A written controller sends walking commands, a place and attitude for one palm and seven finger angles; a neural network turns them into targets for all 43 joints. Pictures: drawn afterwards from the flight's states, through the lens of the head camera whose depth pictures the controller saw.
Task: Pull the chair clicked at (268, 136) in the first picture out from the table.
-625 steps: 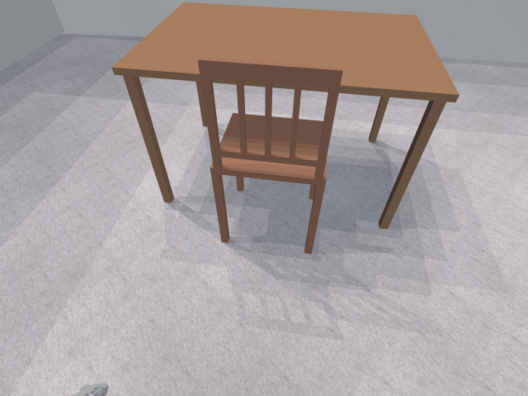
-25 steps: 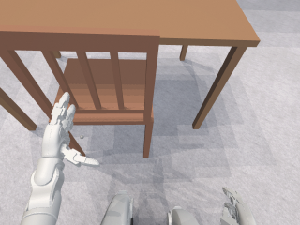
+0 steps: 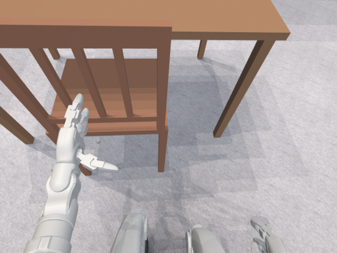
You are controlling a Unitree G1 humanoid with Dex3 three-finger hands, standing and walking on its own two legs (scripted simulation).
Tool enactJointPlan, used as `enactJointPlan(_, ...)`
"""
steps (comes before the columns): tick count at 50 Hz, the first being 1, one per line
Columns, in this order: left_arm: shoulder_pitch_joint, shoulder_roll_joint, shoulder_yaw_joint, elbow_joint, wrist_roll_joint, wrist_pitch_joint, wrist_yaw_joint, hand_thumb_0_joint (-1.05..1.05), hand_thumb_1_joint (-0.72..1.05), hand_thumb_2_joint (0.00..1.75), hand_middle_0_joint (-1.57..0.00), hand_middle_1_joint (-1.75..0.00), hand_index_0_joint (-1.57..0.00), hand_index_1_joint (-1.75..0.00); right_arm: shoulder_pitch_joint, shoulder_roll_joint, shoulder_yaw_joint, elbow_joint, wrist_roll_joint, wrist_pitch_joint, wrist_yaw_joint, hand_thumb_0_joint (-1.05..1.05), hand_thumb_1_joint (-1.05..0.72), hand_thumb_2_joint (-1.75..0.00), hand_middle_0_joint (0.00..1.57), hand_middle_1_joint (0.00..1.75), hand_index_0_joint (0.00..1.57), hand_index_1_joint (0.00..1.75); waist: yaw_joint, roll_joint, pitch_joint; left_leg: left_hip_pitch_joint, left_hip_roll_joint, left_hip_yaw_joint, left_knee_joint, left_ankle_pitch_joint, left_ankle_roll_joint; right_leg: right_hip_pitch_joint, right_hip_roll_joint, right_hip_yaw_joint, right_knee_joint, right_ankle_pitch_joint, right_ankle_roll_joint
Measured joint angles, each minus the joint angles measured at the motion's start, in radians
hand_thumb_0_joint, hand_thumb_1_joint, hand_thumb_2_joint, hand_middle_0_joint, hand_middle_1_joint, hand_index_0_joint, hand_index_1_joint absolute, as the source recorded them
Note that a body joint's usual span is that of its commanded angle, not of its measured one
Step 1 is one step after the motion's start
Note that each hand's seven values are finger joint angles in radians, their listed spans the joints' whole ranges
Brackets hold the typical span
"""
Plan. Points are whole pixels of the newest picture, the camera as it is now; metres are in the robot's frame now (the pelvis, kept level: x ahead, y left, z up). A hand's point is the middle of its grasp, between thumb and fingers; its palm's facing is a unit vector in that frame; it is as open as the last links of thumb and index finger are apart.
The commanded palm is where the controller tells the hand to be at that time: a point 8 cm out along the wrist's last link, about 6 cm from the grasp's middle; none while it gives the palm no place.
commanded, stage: aim the fingers beside a spindle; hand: left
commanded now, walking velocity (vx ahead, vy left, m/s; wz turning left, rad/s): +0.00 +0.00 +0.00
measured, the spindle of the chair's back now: (92, 87) +0.51 +0.22 +0.04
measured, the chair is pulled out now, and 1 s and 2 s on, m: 0.00 0.00 0.00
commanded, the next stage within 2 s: none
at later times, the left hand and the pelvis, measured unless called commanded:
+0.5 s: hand (100, 139) +0.37 +0.18 +0.03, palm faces +0.07 -1.00 -0.03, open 16.9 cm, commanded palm +0.34 +0.23 +0.03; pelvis +0.00 +0.00 +0.00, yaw +0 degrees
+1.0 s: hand (89, 141) +0.35 +0.19 +0.04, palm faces +0.10 -0.99 -0.05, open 16.9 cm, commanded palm +0.33 +0.23 +0.03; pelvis +0.00 +0.00 +0.00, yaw +0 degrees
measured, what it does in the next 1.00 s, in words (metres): stands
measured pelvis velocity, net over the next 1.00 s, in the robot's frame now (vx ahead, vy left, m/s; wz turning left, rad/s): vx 0.00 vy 0.00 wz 0.00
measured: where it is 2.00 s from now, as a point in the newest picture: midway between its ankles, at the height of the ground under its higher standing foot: outside the picture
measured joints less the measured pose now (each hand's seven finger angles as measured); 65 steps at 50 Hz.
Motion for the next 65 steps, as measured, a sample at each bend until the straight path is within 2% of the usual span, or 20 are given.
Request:
enactJointPlan(5,0.031,-0.012,-0.002,-0.042,0.007,-0.006,0.012,-0.01,-0.50,0.30,-0.06,-0.08,-0.06,-0.08,0.002,0.002,-0.004,-0.004,-0.001,0.010,0.001,0.01,-0.90,-0.90,0.20,0.30,0.21,0.30,-0.004,0.000,-0.001,0.015,0.004,0.008,-0.013,0.002,0.000,0.009,0.002,0.008,-0.010,0.005,0.000)
enactJointPlan(12,0.029,0.011,0.031,0.008,0.003,-0.020,0.019,-0.01,-0.50,0.30,-0.06,-0.08,-0.06,-0.08,0.005,0.001,0.001,-0.010,0.003,0.020,0.003,0.01,-0.90,-0.90,0.20,0.30,0.21,0.30,0.000,-0.002,-0.011,0.021,0.004,0.007,-0.018,0.003,-0.003,0.014,0.003,0.008,-0.012,0.004,-0.003)
enactJointPlan(17,0.027,0.004,-0.003,0.001,-0.012,-0.024,-0.002,-0.01,-0.50,0.30,-0.06,-0.08,-0.06,-0.08,0.001,-0.006,-0.003,-0.007,0.006,0.012,-0.001,0.01,-0.90,-0.90,0.20,0.30,0.21,0.30,0.006,0.003,-0.002,0.010,-0.001,-0.003,-0.008,0.003,-0.003,0.010,0.000,-0.003,-0.006,0.001,-0.003)
enactJointPlan(21,0.010,-0.013,-0.018,0.007,0.004,-0.030,-0.006,-0.01,-0.50,0.30,-0.06,-0.08,-0.06,-0.08,-0.011,-0.005,-0.001,0.001,0.004,0.010,-0.006,0.01,-0.90,-0.90,0.20,0.30,0.21,0.30,0.004,-0.003,-0.003,0.003,0.000,-0.002,-0.004,0.001,-0.003,0.002,0.001,-0.002,-0.002,0.000,-0.003)
enactJointPlan(26,-0.023,0.002,0.027,0.027,0.020,-0.025,0.020,-0.01,-0.50,0.30,-0.06,-0.08,-0.06,-0.08,-0.022,0.003,0.002,-0.009,-0.003,0.016,-0.003,0.01,-0.90,-0.90,0.20,0.30,0.21,0.30,-0.010,-0.008,-0.002,-0.007,0.005,0.002,0.005,-0.003,-0.004,-0.011,0.005,0.003,0.008,-0.002,-0.004)
enactJointPlan(30,-0.010,0.028,0.059,0.017,0.002,-0.015,0.015,-0.01,-0.50,0.30,-0.06,-0.08,-0.06,-0.08,-0.011,0.007,0.003,-0.018,-0.001,0.026,0.003,0.01,-0.90,-0.90,0.20,0.30,0.21,0.30,-0.010,-0.007,-0.004,0.001,0.008,0.007,-0.002,-0.004,-0.003,-0.006,0.007,0.008,0.001,0.000,-0.003)
enactJointPlan(33,0.019,0.033,0.045,-0.003,-0.017,-0.009,-0.007,-0.01,-0.50,0.30,-0.06,-0.08,-0.06,-0.08,0.003,0.004,0.002,-0.018,0.005,0.028,0.005,0.01,-0.90,-0.90,0.20,0.30,0.21,0.30,-0.002,-0.002,-0.006,0.014,0.006,0.006,-0.013,-0.003,-0.001,0.009,0.005,0.008,-0.013,0.002,-0.001)
enactJointPlan(37,0.064,0.009,-0.004,-0.030,-0.027,-0.007,-0.025,-0.01,-0.50,0.30,-0.06,-0.08,-0.06,-0.08,0.014,-0.001,-0.002,-0.012,0.011,0.027,0.004,0.01,-0.90,-0.90,0.20,0.30,0.21,0.30,0.007,0.003,-0.009,0.027,0.001,0.004,-0.023,-0.002,0.002,0.027,0.001,0.005,-0.029,0.004,0.003)
enactJointPlan(42,0.078,-0.026,-0.020,-0.038,0.001,-0.025,0.001,-0.01,-0.50,0.30,-0.06,-0.08,-0.06,-0.08,-0.002,0.000,-0.002,-0.006,0.003,0.021,0.001,0.01,-0.90,-0.90,0.20,0.30,0.21,0.30,0.002,-0.004,-0.008,0.020,0.000,0.005,-0.013,-0.005,0.004,0.021,0.000,0.006,-0.020,0.001,0.005)
enactJointPlan(48,0.071,-0.002,0.011,-0.080,0.017,-0.045,0.043,-0.01,-0.50,0.30,-0.06,-0.08,-0.06,-0.08,-0.020,0.008,-0.004,-0.017,-0.005,0.021,0.007,0.01,-0.90,-0.90,0.20,0.30,0.21,0.30,-0.003,-0.005,0.000,0.018,0.002,0.004,-0.002,-0.006,0.003,0.019,0.002,0.005,-0.008,0.000,0.004)
enactJointPlan(52,0.056,0.009,-0.009,-0.059,0.000,-0.029,0.024,-0.01,-0.50,0.30,-0.06,-0.08,-0.06,-0.08,-0.015,0.005,0.001,-0.016,0.005,0.025,0.008,0.01,-0.90,-0.90,0.20,0.30,0.21,0.30,0.008,0.003,-0.007,0.028,-0.002,0.001,-0.012,0.000,0.005,0.031,-0.002,0.002,-0.020,0.005,0.006)
enactJointPlan(57,0.045,-0.017,-0.045,-0.004,-0.003,0.001,0.000,-0.01,-0.50,0.30,-0.06,-0.08,-0.06,-0.08,-0.014,0.004,0.009,-0.022,0.011,0.027,0.006,0.01,-0.90,-0.90,0.20,0.30,0.21,0.30,0.008,0.001,-0.013,0.020,-0.006,0.002,-0.016,0.006,0.007,0.022,-0.005,0.002,-0.020,0.008,0.008)
enactJointPlan(61,0.046,-0.033,-0.036,-0.017,0.024,-0.015,0.030,-0.01,-0.50,0.30,-0.06,-0.08,-0.06,-0.08,-0.021,0.007,0.008,-0.027,0.000,0.022,0.002,0.01,-0.90,-0.90,0.20,0.30,0.21,0.30,-0.002,-0.006,-0.004,0.004,-0.003,0.003,-0.002,0.003,0.006,0.004,-0.003,0.003,-0.004,0.005,0.007)
enactJointPlan(65,0.015,-0.007,-0.001,-0.038,0.040,-0.048,0.070,-0.01,-0.50,0.30,-0.06,-0.08,-0.06,-0.08,-0.025,0.009,0.007,-0.019,-0.009,0.020,0.001,0.01,-0.90,-0.90,0.20,0.30,0.21,0.30,-0.006,-0.006,0.006,-0.005,0.000,-0.001,0.010,0.000,0.003,-0.004,0.000,0.000,0.008,0.001,0.004)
